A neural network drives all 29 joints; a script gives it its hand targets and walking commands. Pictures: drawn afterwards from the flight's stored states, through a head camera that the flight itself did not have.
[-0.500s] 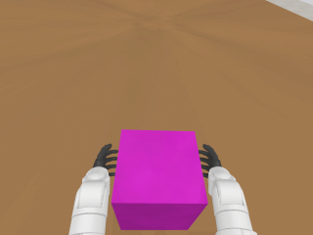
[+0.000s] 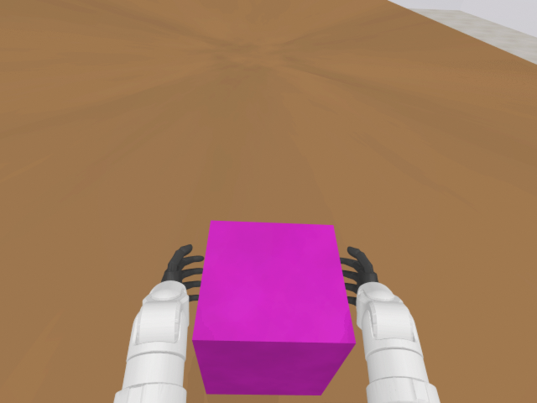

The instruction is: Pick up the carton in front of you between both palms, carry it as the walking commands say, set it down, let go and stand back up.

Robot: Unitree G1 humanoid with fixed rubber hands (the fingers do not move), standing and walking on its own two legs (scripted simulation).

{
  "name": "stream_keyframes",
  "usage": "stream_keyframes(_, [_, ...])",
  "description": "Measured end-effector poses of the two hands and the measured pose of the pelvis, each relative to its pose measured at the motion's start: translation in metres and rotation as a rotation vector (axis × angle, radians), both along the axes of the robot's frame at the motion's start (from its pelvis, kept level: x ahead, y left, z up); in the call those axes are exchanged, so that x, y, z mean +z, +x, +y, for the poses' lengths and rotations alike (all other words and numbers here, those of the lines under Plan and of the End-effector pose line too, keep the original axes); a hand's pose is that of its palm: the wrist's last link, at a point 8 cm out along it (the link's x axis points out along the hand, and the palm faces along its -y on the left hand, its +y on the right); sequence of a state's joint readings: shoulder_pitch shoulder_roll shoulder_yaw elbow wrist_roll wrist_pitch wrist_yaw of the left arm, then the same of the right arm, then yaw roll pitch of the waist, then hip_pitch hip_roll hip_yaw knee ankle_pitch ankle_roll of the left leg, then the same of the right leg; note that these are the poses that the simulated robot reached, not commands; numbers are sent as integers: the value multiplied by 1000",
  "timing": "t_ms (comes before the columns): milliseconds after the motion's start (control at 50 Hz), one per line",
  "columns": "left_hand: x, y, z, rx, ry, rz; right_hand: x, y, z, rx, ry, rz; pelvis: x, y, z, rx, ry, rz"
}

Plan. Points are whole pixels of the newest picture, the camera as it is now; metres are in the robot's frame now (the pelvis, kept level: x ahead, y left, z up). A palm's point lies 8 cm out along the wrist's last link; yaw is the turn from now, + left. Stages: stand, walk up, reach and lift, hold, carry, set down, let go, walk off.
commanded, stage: set down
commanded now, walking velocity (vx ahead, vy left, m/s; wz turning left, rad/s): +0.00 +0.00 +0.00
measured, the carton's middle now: (268, 311) +0.31 +0.00 -0.04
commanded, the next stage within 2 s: none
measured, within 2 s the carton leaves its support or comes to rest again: neither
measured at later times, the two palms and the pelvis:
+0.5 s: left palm (187, 309) +0.34 +0.15 -0.10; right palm (337, 307) +0.35 -0.14 -0.09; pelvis -0.01 -0.02 -0.04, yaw +2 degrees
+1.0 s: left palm (195, 321) +0.40 +0.16 -0.25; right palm (320, 321) +0.40 -0.14 -0.24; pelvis -0.05 -0.01 -0.17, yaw -1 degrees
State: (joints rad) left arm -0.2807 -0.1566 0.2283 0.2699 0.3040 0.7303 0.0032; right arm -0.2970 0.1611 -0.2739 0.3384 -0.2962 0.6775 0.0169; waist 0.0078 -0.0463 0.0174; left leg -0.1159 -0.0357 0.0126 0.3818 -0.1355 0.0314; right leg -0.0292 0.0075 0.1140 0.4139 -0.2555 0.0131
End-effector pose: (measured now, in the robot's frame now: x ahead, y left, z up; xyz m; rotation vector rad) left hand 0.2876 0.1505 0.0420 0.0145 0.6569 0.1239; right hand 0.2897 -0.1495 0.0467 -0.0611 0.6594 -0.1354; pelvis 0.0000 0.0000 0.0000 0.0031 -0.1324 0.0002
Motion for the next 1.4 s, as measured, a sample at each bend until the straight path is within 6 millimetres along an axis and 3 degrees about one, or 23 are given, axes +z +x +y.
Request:
stream_keyframes(140, [-5, 13, -2, 16, -9, 14, -5, 15, -1, -5, 2, 14, -1, 5, -4, 3, 3, 13])
stream_keyframes(280, [-33, 37, -3, 41, -20, 40, -31, 39, 0, -19, 5, 41, -8, 3, -12, 15, 1, 83])
stream_keyframes(360, [-64, 49, 0, 33, -7, 45, -61, 51, 3, -8, -9, 47, -15, -2, -18, 22, -6, 180])
stream_keyframes(480, [-132, 55, 4, 26, 9, 47, -129, 58, 6, -7, -2, 50, -32, -13, -24, 33, -22, 373])
stream_keyframes(620, [-200, 68, 4, 28, -15, 11, -197, 67, 6, -41, 32, 13, -68, -25, -25, 19, -31, 601])
stream_keyframes(900, [-260, 107, 5, 35, -42, 0, -257, 102, 7, -72, 61, 0, -143, -47, -15, -2, -36, 793])
stream_keyframes(1400, [-422, 144, 9, 29, -14, 34, -417, 148, 11, -34, 38, 33, -270, -69, -8, -28, -49, 957])
